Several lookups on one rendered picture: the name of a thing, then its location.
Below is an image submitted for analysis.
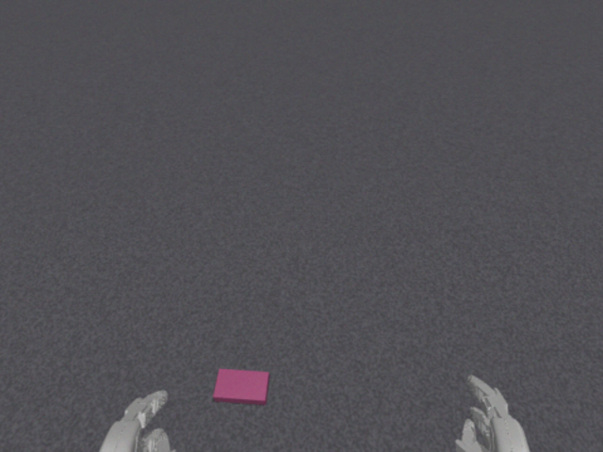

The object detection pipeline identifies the right robot hand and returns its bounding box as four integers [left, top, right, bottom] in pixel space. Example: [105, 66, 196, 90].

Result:
[455, 375, 530, 452]

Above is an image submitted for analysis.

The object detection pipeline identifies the left robot hand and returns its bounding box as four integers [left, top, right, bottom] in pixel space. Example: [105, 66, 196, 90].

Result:
[99, 390, 175, 452]

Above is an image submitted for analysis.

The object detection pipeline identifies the small box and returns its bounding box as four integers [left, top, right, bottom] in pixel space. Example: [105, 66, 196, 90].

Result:
[213, 369, 269, 405]

